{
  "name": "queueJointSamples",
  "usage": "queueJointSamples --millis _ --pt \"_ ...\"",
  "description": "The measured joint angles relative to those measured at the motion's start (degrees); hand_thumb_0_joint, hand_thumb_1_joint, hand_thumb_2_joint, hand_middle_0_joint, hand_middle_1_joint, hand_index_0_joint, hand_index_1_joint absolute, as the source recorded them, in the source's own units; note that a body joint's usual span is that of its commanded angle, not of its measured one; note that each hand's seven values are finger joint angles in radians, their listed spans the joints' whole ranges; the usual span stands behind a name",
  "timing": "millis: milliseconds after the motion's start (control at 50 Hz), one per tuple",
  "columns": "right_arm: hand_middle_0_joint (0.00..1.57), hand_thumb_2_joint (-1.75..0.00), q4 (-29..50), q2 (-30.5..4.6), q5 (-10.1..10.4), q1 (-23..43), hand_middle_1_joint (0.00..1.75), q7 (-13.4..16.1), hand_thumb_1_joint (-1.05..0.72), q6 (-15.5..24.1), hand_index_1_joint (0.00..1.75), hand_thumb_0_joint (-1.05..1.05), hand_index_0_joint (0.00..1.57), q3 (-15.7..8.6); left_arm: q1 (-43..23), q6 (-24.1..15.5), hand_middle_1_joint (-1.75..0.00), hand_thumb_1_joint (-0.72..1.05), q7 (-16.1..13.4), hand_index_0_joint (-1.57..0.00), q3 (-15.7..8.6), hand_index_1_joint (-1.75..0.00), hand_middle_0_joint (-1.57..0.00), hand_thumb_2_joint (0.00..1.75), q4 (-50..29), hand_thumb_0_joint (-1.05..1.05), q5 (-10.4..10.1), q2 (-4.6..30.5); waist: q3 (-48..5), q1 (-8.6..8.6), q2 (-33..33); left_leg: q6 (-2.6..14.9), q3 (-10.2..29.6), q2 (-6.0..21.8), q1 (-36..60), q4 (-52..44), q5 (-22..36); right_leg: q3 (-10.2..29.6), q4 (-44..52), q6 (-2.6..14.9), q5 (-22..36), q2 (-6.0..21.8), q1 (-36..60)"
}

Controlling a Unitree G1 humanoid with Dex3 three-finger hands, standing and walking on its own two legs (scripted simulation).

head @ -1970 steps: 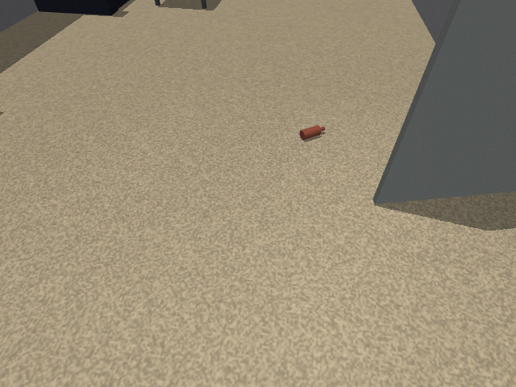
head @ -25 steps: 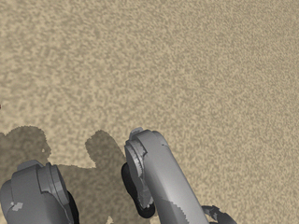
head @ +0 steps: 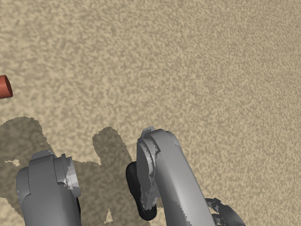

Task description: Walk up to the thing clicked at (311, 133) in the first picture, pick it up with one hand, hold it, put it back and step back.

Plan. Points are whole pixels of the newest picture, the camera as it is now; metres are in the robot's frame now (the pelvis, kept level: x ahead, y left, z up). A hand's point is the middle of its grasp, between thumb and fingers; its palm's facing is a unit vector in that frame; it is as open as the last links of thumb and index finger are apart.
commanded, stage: rest palm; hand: left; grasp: from above
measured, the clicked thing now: out of the picture +0.49 +0.36 -0.29
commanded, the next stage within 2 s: close in 1.88 s
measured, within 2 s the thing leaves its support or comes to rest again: neither
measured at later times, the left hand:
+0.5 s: hand out of the picture +0.48 +0.33 -0.23, palm faces -0.47 -0.10 -0.88, open 13.7 cm
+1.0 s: hand out of the picture +0.48 +0.33 -0.25, palm faces -0.45 -0.12 -0.88, open 13.6 cm
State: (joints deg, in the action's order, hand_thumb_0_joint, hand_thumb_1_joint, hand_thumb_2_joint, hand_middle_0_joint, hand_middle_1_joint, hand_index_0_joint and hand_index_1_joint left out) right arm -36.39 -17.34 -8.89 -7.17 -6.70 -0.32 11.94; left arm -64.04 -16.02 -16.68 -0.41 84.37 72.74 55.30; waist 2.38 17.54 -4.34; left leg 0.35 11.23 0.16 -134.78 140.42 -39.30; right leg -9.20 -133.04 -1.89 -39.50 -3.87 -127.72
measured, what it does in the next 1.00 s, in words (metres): stands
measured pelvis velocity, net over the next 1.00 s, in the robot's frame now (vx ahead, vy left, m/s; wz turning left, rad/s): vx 0.00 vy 0.00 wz -0.06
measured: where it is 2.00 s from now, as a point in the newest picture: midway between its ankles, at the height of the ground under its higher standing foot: (110, 213)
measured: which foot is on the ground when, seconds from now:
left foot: down 0.00-1.00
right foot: down 0.00-1.00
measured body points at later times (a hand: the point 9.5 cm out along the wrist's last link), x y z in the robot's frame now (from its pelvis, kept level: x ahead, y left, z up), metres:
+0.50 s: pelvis +0.00 +0.00 -0.01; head +0.27 +0.11 +0.32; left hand +0.50 +0.33 -0.18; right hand +0.02 -0.25 -0.07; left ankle +0.07 +0.12 -0.29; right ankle +0.10 -0.12 -0.29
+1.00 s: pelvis +0.00 +0.00 -0.01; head +0.29 +0.12 +0.31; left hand +0.50 +0.33 -0.20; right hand +0.06 -0.26 -0.07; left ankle +0.07 +0.12 -0.29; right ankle +0.10 -0.12 -0.29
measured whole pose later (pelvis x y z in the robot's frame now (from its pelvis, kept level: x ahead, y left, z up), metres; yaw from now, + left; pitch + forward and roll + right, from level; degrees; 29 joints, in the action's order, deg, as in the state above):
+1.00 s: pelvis +0.00 +0.00 -0.01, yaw -3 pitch +30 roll -14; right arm -34.2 -18.9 -11.9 -4.6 -9.3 7.7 18.9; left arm -64.7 -14.5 -28.6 -3.2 95.9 73.6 61.9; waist 8.6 22.1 -8.4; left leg 0.1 14.4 1.4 -134.5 144.1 -41.0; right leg -11.6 -134.3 -2.4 -38.8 -5.7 -127.7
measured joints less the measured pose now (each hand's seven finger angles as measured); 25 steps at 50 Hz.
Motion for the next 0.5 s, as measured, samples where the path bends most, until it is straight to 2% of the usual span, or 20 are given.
queueJointSamples --millis 160,300,500 --pt "0.20 -0.89 2.1 0.1 -0.5 0.3 0.30 -0.7 -0.91 1.1 0.30 0.00 0.20 1.6 -0.8 1.8 -0.92 -0.41 -5.1 -0.20 -1.6 -0.92 -0.20 0.91 5.6 0.00 2.3 0.2 0.1 2.45 -0.1 0.32 0.2 0.3 0.0 0.0 0.0 -0.1 0.4 -0.28 0.4 -0.3 0.1" --pt "0.20 -0.90 2.0 0.2 -0.9 -0.8 0.30 -0.7 -0.91 2.8 0.30 0.00 0.20 3.7 -1.5 2.8 -0.89 -0.44 -7.1 -0.18 -2.3 -0.91 -0.19 0.92 9.4 0.00 2.1 2.2 2.1 4.08 -0.7 0.38 0.3 0.8 -0.3 0.6 0.4 -0.1 0.0 -0.49 1.3 -0.8 -0.6" --pt "0.20 -0.90 0.8 -0.1 -1.8 -2.2 0.30 -0.5 -0.91 4.5 0.30 0.00 0.20 5.9 -1.1 2.0 -0.89 -0.44 -9.1 -0.18 -3.3 -0.90 -0.19 0.92 11.1 0.00 1.5 5.0 4.7 4.93 -2.0 0.19 1.2 1.1 -0.6 2.3 0.1 -0.9 -1.1 -0.53 1.6 -1.3 -1.1"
